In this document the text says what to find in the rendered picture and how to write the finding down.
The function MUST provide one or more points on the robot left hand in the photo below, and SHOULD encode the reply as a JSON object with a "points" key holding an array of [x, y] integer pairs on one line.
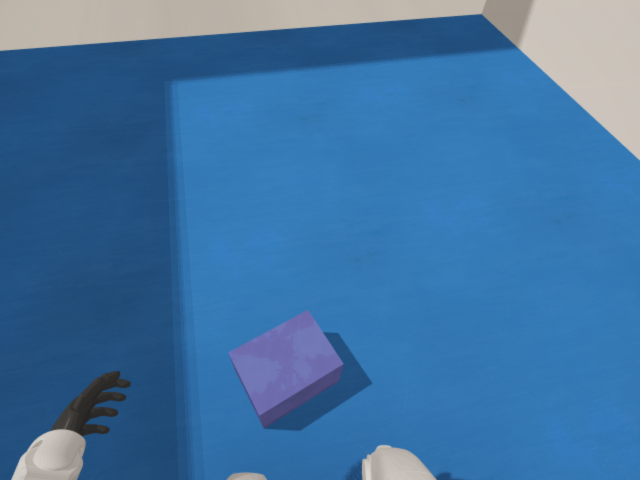
{"points": [[81, 409]]}

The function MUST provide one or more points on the right robot thigh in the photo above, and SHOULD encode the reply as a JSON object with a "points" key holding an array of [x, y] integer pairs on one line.
{"points": [[394, 464]]}

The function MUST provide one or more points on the robot left forearm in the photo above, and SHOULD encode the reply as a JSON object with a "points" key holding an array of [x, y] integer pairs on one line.
{"points": [[55, 455]]}

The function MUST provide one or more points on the carton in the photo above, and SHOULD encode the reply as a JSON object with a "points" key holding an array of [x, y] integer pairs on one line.
{"points": [[285, 367]]}

